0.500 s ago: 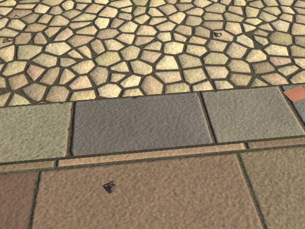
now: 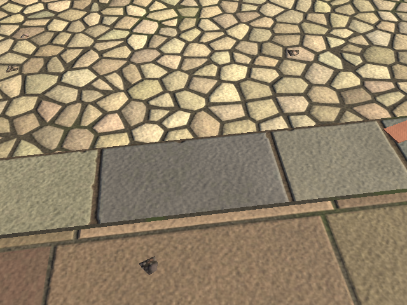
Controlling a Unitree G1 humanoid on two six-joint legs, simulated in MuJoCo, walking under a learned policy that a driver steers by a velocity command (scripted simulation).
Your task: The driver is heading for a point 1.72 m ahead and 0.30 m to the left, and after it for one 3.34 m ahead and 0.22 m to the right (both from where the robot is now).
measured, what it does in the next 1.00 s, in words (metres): walks ahead: left foot, then right foot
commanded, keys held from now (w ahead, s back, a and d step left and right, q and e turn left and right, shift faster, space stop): w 1.00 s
